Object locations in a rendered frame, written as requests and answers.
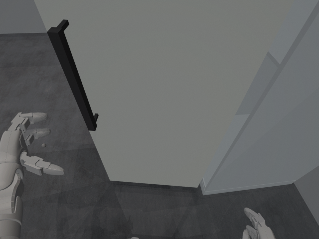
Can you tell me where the left robot hand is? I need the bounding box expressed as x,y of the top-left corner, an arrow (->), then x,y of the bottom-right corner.
0,113 -> 65,176

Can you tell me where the left robot forearm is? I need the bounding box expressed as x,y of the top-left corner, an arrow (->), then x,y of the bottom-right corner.
0,163 -> 24,239

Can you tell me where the handle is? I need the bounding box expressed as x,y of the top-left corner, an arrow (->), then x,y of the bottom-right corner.
47,19 -> 99,131

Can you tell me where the fridge door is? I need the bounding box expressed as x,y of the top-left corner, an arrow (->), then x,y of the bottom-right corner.
34,0 -> 294,188

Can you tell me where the right robot hand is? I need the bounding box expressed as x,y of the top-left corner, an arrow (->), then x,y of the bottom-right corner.
242,208 -> 276,239

